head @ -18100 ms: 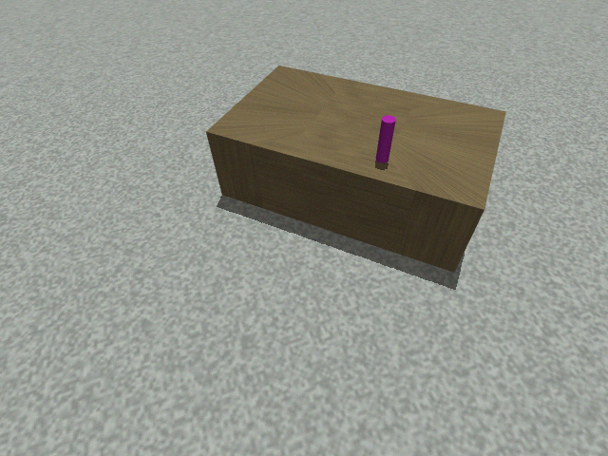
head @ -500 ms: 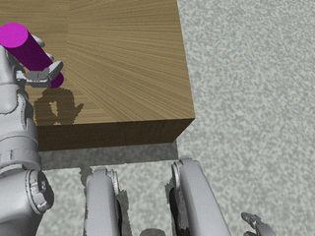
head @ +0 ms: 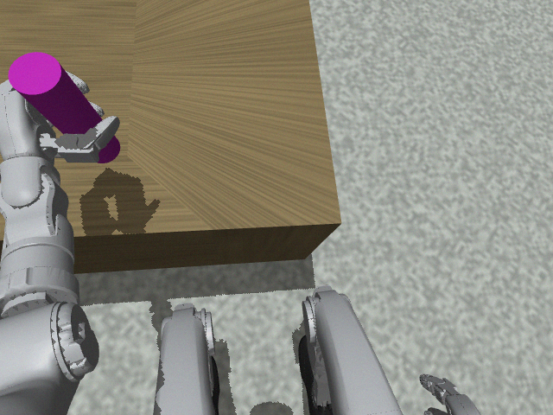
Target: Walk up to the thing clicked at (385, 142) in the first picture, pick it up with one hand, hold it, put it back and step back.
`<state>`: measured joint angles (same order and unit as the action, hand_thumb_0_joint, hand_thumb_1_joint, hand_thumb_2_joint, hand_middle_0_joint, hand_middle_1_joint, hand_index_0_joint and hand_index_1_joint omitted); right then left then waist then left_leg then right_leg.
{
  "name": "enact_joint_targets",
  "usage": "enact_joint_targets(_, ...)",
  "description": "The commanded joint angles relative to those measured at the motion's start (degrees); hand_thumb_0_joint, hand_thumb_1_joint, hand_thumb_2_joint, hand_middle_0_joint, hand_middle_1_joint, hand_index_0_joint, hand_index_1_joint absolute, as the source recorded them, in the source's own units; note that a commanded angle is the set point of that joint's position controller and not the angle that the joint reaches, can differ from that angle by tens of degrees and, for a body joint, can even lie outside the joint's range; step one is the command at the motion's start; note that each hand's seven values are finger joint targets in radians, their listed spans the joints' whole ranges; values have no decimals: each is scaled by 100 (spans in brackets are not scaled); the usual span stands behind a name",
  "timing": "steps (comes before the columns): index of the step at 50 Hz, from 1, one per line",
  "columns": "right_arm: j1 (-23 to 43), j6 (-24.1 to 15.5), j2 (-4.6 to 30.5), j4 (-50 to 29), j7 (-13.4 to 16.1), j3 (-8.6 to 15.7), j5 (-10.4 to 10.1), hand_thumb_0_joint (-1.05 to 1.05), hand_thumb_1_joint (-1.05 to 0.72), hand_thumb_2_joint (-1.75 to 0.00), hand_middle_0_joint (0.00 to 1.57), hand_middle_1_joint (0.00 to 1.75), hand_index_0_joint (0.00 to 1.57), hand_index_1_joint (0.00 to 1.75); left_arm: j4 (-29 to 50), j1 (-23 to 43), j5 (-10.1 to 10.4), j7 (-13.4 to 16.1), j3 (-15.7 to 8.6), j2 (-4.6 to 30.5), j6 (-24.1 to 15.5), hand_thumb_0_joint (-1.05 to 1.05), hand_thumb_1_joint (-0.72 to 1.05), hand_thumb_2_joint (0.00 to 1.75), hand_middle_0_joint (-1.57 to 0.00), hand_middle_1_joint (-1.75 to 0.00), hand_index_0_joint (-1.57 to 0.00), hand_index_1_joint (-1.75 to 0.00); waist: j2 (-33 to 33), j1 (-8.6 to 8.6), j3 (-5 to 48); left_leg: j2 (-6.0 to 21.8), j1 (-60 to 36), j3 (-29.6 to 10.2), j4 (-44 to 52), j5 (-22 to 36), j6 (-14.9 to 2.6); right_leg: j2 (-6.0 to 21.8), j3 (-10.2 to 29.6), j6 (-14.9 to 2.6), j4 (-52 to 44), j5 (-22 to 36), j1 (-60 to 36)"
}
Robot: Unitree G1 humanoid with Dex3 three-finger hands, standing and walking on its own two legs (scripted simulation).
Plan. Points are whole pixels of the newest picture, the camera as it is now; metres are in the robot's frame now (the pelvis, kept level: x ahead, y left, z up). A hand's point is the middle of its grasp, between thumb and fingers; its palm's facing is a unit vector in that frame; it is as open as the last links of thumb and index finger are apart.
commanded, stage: lift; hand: left
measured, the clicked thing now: (76, 118) +0.51 +0.22 +0.02
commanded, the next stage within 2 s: hold in 1.72 s
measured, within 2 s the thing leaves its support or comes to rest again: neither
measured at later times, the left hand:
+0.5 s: hand (65, 110) +0.49 +0.21 +0.07, palm faces +0.18 -0.98 -0.05, open 7.6 cm
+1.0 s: hand (7, 114) +0.41 +0.20 +0.17, palm faces +0.18 -0.98 -0.04, open 7.7 cm
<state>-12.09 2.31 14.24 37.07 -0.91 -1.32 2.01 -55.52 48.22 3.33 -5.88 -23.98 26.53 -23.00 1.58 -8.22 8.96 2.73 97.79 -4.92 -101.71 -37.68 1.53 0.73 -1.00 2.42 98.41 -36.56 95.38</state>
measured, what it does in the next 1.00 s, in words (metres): rises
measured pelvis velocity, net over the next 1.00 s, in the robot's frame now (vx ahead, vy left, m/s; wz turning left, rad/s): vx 0.03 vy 0.00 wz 0.04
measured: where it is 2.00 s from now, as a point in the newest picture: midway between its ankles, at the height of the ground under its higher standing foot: (263, 404)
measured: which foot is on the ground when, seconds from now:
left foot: down 0.00-1.00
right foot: down 0.00-1.00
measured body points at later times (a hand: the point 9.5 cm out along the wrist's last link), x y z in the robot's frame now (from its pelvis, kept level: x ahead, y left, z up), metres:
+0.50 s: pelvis +0.01 +0.00 +0.05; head +0.18 +0.02 +0.47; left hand +0.47 +0.26 +0.08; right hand +0.09 -0.26 -0.07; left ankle +0.06 +0.13 -0.49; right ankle +0.07 -0.14 -0.49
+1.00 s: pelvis +0.03 +0.00 +0.14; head +0.12 +0.02 +0.58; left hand +0.40 +0.25 +0.18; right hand +0.16 -0.25 +0.03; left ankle +0.06 +0.13 -0.49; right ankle +0.07 -0.14 -0.49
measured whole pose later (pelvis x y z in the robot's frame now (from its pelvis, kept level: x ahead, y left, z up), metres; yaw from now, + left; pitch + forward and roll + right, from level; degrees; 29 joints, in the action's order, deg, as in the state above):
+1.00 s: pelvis +0.03 +0.00 +0.14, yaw +3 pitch +18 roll -3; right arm -12.0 0.1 13.4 37.4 1.0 0.9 0.0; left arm -34.2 20.3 6.7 -0.3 -11.5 13.4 -22.0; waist 1.0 -3.1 6.4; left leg 3.1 58.2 -3.3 -70.3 -29.9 1.6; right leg 1.1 -1.7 1.9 67.0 -28.8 55.8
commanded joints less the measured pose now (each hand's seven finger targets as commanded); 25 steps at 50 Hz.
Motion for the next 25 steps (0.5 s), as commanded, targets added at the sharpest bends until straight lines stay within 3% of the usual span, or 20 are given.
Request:
enact_joint_targets(1,-1026,-83,1107,-170,67,411,20,0,-88,-89,20,30,20,30,1038,2113,132,43,-301,1367,-471,0,42,131,-132,-142,-135,-142,618,-66,3647,-85,-2712,117,1236,1791,-312,-127,-153,-414,-1254,1725,-2006)
enact_joint_targets(2,-1015,-73,1083,-167,53,385,29,0,-88,-89,20,30,20,30,1021,1991,111,55,-307,1362,-496,0,43,131,-131,-142,-134,-141,631,-35,3623,-87,-2704,109,1283,1870,-301,-126,-160,-425,-1245,1774,-2029)
enact_joint_targets(5,-969,-84,1049,-227,36,397,57,0,-91,-90,20,30,20,30,1519,2452,87,37,-81,1227,-622,0,32,122,-130,-143,-134,-140,921,-43,3710,-66,-3056,67,1419,1875,-260,-122,-184,-459,-1270,1666,-1914)
enact_joint_targets(8,-954,-81,1084,-230,31,423,36,0,-91,-90,20,30,20,30,1129,1943,107,70,-331,1365,-590,0,29,121,-130,-141,-134,-139,734,43,3654,-85,-2929,112,1500,1759,-274,-129,-163,-434,-1387,1655,-2217)
enact_joint_targets(11,-929,-90,1012,-267,20,425,58,0,-91,-90,20,30,20,30,1826,2278,139,60,-63,1118,-658,0,30,122,-129,-142,-133,-139,918,15,4066,-81,-3317,156,1540,2008,-282,-134,-116,-420,-1521,1904,-2442)
enact_joint_targets(12,-934,-88,1028,-264,26,437,49,0,-91,-90,20,30,20,30,1872,2243,135,91,-96,1170,-635,0,30,122,-131,-142,-135,-140,950,49,4072,-83,-3416,146,1605,2031,-276,-129,-119,-427,-1571,1920,-2523)
enact_joint_targets(13,-942,-79,1047,-242,36,455,22,0,-91,-90,20,30,20,30,1620,1853,126,126,-224,1245,-572,0,29,122,-131,-143,-135,-140,791,89,4057,-77,-3449,142,1643,2039,-287,-141,-130,-413,-1640,1944,-2619)
enact_joint_targets(17,-891,-90,1000,-248,40,487,11,0,-91,-90,20,30,20,30,2207,1753,167,159,32,931,-558,0,29,122,-130,-142,-133,-139,856,145,4050,-56,-3854,116,1879,2255,-258,-152,-159,-435,-1840,2038,-2767)
enact_joint_targets(18,-891,-99,998,-232,48,495,-5,0,-91,-90,20,30,20,30,2166,1684,198,165,70,831,-527,0,32,123,-130,-141,-133,-139,852,74,3912,-46,-3871,90,1949,2232,-246,-147,-183,-440,-1890,2021,-2764)
enact_joint_targets(20,-871,-101,991,-149,61,513,-14,0,-91,-90,20,30,20,30,1888,1130,201,228,-52,804,-460,0,29,122,-130,-142,-134,-139,579,123,3527,-54,-3645,106,2079,2058,-267,-154,-184,-412,-2038,1965,-2965)
enact_joint_targets(21,-833,-96,963,-209,65,484,-36,0,-91,-90,20,30,20,30,2138,1092,234,255,-32,805,-480,0,28,123,-130,-142,-134,-140,664,216,3613,-57,-3816,102,2241,1978,-239,-145,-177,-423,-2130,1891,-3078)
enact_joint_targets(24,-743,-131,957,-311,72,528,-50,0,-91,-90,20,30,20,30,2712,1253,238,295,284,521,-511,0,30,123,-131,-143,-135,-140,869,193,3625,-24,-4387,21,2494,2081,-179,-155,-217,-450,-2263,1860,-3060)
enact_joint_targets(25,-728,-147,935,-274,92,525,-73,0,-91,-90,20,30,20,30,2585,1022,268,327,234,514,-479,0,31,125,-132,-144,-136,-142,713,229,3496,-38,-4334,50,2545,1891,-198,-161,-205,-435,-2386,1777,-3191)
